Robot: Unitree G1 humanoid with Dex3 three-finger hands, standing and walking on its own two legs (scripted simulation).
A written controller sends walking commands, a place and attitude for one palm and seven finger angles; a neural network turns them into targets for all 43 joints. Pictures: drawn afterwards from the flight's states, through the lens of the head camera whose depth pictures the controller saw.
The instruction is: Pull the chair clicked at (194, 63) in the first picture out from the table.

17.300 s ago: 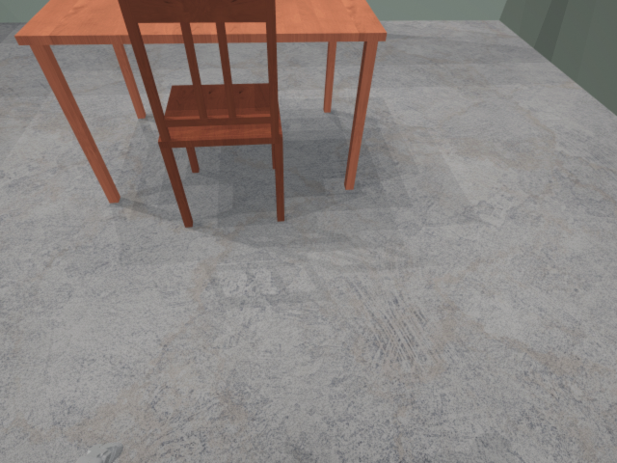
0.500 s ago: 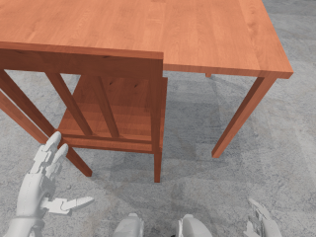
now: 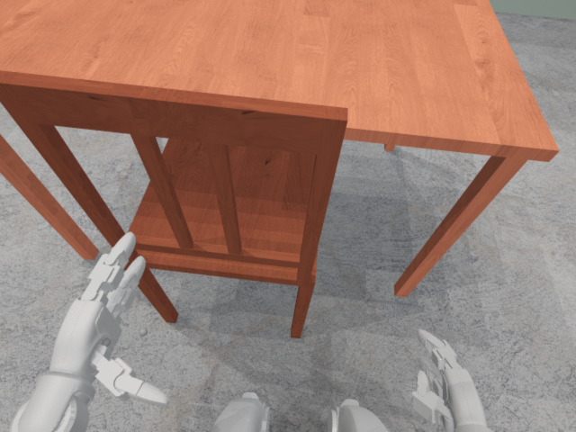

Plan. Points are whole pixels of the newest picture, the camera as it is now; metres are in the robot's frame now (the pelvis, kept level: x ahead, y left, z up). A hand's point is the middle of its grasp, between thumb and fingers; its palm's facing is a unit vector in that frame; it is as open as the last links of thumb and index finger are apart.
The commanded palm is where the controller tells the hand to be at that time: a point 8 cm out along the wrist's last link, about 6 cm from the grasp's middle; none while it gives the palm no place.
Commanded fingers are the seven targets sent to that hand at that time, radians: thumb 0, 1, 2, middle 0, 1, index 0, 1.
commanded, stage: raise the hand toward the chair's back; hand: left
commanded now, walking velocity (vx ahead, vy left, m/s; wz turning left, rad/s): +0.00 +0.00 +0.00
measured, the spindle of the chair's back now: (168, 199) +0.45 +0.24 +0.00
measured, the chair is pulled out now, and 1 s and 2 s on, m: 0.00 0.00 0.00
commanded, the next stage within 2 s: aim the fingers beside a spindle in 0.58 s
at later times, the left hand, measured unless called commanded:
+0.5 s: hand (133, 314) +0.25 +0.21 +0.04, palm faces -0.01 -1.00 -0.06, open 17.0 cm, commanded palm +0.22 +0.26 +0.05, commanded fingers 0.00 -0.50 0.30 -0.06 -0.08 -0.06 -0.08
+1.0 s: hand (168, 311) +0.25 +0.17 +0.04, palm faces -0.05 -1.00 -0.05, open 16.9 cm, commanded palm +0.24 +0.23 +0.04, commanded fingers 0.00 -0.50 0.30 -0.06 -0.08 -0.06 -0.08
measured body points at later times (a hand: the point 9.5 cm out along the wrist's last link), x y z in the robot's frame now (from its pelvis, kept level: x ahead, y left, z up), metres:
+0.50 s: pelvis +0.00 +0.00 +0.00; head +0.08 +0.02 +0.44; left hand +0.24 +0.27 +0.05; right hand +0.18 -0.24 -0.07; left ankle +0.01 +0.07 -0.66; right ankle +0.03 -0.12 -0.66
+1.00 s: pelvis +0.00 -0.02 +0.00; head +0.08 -0.01 +0.44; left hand +0.25 +0.23 +0.05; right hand +0.18 -0.26 -0.08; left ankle +0.01 +0.07 -0.66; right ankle +0.03 -0.12 -0.66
